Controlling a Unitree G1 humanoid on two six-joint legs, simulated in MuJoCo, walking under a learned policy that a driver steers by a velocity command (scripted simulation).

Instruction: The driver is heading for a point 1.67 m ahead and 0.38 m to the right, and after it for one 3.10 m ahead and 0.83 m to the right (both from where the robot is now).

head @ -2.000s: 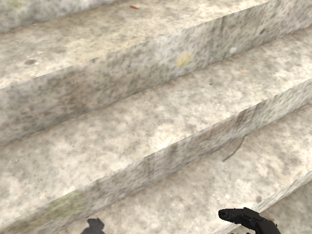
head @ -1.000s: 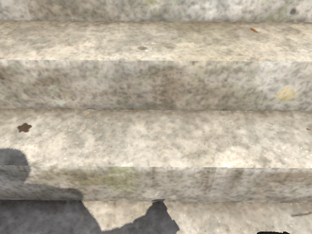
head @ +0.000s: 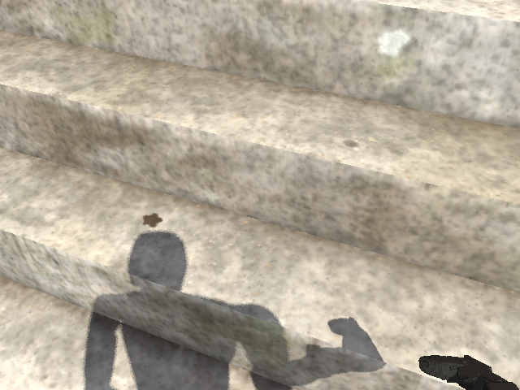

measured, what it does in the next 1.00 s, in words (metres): climbs: left foot, then right foot 0.21 m higher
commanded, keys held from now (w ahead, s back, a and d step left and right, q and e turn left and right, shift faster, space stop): w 1.00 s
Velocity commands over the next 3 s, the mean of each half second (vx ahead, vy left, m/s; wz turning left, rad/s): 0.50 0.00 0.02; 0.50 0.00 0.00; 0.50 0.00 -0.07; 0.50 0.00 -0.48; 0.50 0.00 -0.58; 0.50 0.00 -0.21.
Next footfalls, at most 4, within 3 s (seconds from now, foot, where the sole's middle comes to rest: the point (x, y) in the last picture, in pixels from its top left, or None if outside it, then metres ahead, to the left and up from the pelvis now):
0.24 left None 0.16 0.15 -0.69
0.80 right None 0.30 -0.11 -0.49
1.46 left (221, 253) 0.67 0.18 -0.28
1.96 right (328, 138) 0.80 -0.03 -0.08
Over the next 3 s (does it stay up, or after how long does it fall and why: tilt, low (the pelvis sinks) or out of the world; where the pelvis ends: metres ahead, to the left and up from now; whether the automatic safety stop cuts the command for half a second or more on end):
stays up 1.08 -0.18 0.89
